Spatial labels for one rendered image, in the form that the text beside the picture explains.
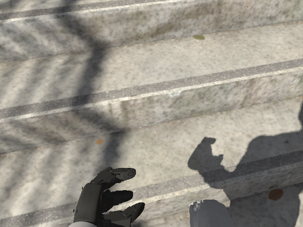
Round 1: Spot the right robot thigh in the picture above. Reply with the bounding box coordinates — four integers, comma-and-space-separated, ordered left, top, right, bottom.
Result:
189, 200, 236, 227

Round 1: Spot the robot left hand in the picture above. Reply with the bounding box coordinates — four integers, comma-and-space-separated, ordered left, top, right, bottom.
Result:
73, 166, 145, 227

